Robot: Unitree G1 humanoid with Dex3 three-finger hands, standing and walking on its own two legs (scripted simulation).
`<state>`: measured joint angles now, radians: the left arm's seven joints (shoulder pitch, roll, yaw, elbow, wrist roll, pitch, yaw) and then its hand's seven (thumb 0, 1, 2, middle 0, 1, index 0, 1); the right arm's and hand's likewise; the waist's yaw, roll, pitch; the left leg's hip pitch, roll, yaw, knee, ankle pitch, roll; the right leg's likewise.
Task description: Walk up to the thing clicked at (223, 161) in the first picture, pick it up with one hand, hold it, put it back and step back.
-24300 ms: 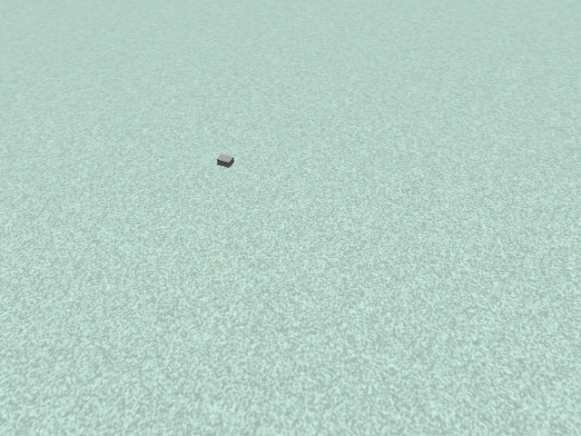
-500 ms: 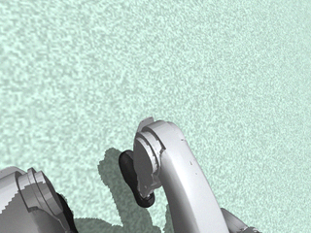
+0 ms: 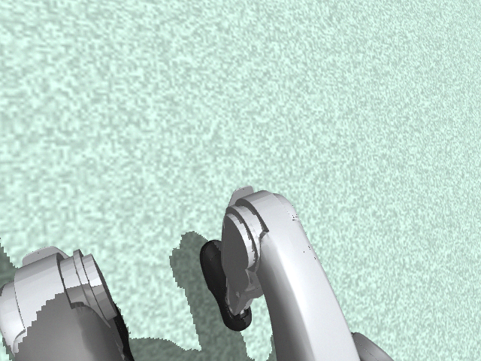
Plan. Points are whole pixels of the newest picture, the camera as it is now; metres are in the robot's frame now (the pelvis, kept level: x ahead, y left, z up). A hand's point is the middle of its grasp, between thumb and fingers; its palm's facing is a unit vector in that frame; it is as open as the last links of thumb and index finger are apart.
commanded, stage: settle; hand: left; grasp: from above
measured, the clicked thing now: out of the picture +0.46 +0.32 -0.28
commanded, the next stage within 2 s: lift in 0.52 s
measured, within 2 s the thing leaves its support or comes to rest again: neither
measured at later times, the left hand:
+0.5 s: hand out of the picture +0.44 +0.32 -0.15, palm faces -0.44 -0.11 -0.89, open 7.6 cm
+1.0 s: hand out of the picture +0.41 +0.33 -0.07, palm faces -0.45 -0.13 -0.89, open 7.6 cm
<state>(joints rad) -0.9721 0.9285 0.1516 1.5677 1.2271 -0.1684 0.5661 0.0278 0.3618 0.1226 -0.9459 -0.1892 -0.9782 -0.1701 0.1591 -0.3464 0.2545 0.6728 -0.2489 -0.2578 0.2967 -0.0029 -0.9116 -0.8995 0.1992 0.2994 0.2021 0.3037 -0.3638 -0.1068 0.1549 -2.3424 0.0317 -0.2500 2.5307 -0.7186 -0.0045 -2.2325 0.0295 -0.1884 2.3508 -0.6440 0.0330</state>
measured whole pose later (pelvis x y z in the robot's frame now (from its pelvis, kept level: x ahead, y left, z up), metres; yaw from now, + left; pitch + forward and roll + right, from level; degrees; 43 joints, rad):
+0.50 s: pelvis +0.00 -0.01 +0.02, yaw +5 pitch +33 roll -9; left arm -0.96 0.74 0.06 1.42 1.21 -0.14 0.36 0.02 0.34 0.09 -1.01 -0.09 -1.03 -0.09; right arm 0.18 -0.32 0.11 0.71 -0.15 -0.13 0.22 0.00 -0.91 -0.90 0.20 0.30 0.20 0.30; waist -0.28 0.01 -0.02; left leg -2.33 0.02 -0.15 2.43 -0.68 0.00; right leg -2.26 0.00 -0.11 2.32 -0.65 0.02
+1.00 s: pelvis -0.01 -0.01 +0.06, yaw +8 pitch +34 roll -7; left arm -0.83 0.63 0.02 1.18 1.13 -0.11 0.21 0.02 0.36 0.08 -0.99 -0.11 -1.01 -0.12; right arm 0.20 -0.30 0.01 0.70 -0.08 -0.03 0.15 0.00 -0.91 -0.90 0.20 0.30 0.20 0.30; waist -0.19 0.05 -0.12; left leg -2.21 0.02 -0.09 2.26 -0.66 0.01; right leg -2.15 -0.01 -0.07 2.19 -0.64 0.02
